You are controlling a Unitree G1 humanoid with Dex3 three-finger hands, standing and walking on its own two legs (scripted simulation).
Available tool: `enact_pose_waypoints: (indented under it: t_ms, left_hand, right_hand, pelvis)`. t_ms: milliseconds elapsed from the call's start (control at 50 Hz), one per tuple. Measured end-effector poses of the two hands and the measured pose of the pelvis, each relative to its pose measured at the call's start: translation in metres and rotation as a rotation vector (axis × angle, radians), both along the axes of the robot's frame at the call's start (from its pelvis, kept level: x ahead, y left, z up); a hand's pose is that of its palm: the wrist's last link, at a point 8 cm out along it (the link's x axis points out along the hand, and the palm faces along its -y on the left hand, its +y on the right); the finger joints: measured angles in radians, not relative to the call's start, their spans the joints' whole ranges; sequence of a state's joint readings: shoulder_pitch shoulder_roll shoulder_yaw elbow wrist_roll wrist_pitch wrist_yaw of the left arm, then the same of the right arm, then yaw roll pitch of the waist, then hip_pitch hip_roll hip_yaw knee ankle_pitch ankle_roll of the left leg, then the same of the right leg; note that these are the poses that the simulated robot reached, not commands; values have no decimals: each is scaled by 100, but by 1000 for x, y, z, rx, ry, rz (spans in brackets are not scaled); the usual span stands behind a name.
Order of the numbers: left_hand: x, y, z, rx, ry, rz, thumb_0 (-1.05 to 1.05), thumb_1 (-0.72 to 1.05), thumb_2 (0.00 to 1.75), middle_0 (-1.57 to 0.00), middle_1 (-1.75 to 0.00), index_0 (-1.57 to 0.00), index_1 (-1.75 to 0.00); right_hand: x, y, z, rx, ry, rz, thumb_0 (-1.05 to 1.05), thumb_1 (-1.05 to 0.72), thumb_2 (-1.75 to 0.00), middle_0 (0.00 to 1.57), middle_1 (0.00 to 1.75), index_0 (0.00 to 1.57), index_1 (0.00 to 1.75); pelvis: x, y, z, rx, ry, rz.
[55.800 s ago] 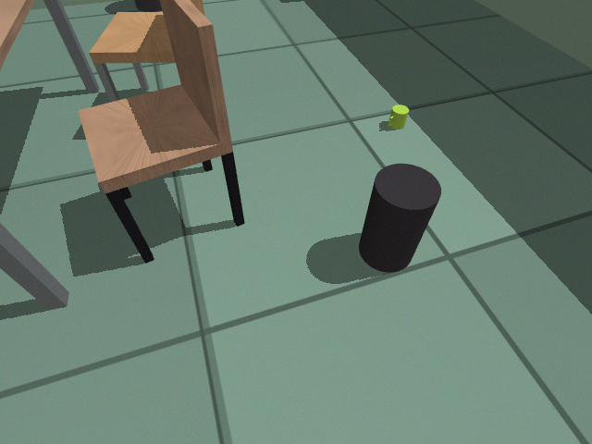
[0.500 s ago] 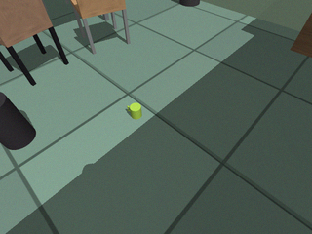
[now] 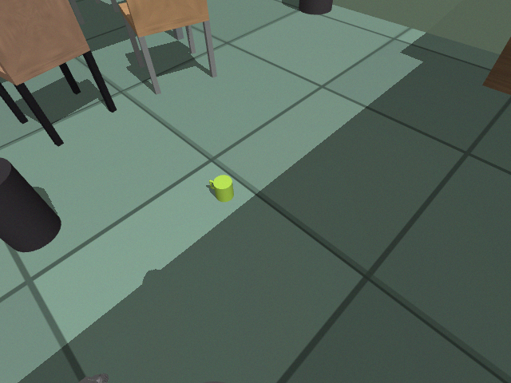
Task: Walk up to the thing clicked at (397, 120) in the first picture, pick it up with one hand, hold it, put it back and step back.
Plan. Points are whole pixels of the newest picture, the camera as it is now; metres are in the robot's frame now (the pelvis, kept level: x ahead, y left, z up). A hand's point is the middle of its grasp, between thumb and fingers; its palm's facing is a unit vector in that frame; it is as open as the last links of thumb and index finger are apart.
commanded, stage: step back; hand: left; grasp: from above
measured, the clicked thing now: (220, 187) +1.08 +0.22 -0.71
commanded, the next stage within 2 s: stand in 0.22 s
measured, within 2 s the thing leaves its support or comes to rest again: neither
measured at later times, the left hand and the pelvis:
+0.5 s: hand out of the picture +0.13 +0.27 -0.14, palm faces +0.00 -0.95 -0.32, open 7.4 cm; pelvis +0.03 +0.02 +0.01, yaw +0 degrees
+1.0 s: hand out of the picture +0.07 +0.27 -0.14, palm faces -0.04 -0.94 -0.35, open 7.4 cm; pelvis +0.01 +0.01 +0.02, yaw +0 degrees
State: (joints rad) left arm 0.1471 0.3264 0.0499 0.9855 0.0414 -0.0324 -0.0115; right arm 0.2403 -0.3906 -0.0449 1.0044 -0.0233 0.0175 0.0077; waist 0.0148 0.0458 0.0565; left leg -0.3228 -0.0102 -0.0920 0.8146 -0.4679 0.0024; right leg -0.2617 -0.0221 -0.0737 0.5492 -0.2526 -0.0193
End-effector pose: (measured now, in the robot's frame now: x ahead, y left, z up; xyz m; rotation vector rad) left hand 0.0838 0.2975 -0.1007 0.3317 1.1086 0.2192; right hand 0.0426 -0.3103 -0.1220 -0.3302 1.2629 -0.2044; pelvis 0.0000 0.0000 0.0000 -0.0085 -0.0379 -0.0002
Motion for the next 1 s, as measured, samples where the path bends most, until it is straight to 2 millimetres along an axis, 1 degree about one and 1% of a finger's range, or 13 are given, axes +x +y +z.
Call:
enact_pose_waypoints:
  t_ms: [100, 160, 240, 320, 400, 460, 520, 580, 660, 860, 1000]
  left_hand:
    - [9, 15, -9, -8, 15, 28, 0, 90, 90, -20, -30, -21, -30]
    - [16, 23, -13, -15, 29, 47, 1, 90, 90, -20, -30, -21, -30]
    - [25, 28, -14, -19, 43, 45, 1, 90, 90, -20, -30, -20, -30]
    - [31, 28, -14, -30, 58, 40, 1, 90, 90, -20, -30, -20, -30]
    - [35, 23, -12, -41, 61, 29, 1, 90, 90, -20, -30, -20, -30]
    - [35, 20, -10, -46, 61, 19, 0, 90, 90, -20, -30, -20, -30]
    - [34, 17, -7, -48, 59, 12, 0, 90, 90, -20, -30, -20, -30]
    - [30, 16, -5, -45, 59, 8, 0, 90, 90, -20, -30, -20, -30]
    - [22, 15, -3, -38, 70, 5, 0, 90, 90, -20, -30, -20, -30]
    - [-6, 15, -1, -23, 119, 10, 0, 90, 90, -20, -30, -20, -30]
    - [-17, 13, -1, -17, 138, 4, 0, 90, 90, -20, -30, -20, -30]
  right_hand:
    - [17, 12, 0, -13, 15, 28, 1, -90, -89, 20, 30, 20, 30]
    - [26, 23, 4, -13, 11, 26, 1, -90, -89, 20, 30, 20, 30]
    - [47, 33, 7, -2, -4, 22, 1, -90, -89, 20, 30, 20, 30]
    - [73, 41, 15, 7, -68, 36, 1, -90, -89, 20, 30, 20, 30]
    - [95, 43, 22, 8, -121, 48, 1, -90, -89, 21, 30, 20, 30]
    - [106, 44, 26, 10, -149, 53, 1, -90, -89, 20, 30, 20, 30]
    - [111, 43, 29, 12, -166, 57, 1, -90, -89, 20, 30, 20, 30]
    - [109, 42, 31, 16, -170, 56, 1, -90, -89, 20, 30, 20, 30]
    - [99, 39, 30, 21, -153, 49, 1, -90, -89, 20, 30, 20, 30]
    - [51, 29, 19, 31, -56, 14, 1, -90, -89, 20, 30, 20, 30]
    - [23, 25, 15, 37, -2, -7, 1, -90, -89, 20, 30, 20, 30]
  pelvis:
    - [12, 10, -3, 9, 5, 26]
    - [19, 15, -2, 27, 4, 18]
    - [28, 19, 1, 2, 7, 16]
    - [35, 20, 5, 5, 1, 10]
    - [36, 22, 8, 4, -8, 7]
    - [34, 23, 11, 5, -12, 6]
    - [32, 22, 13, 6, -16, 5]
    - [29, 21, 14, 6, -20, 5]
    - [23, 18, 16, 7, -23, 4]
    - [11, 13, 17, 11, -25, 3]
    - [5, 10, 17, 10, -20, 1]
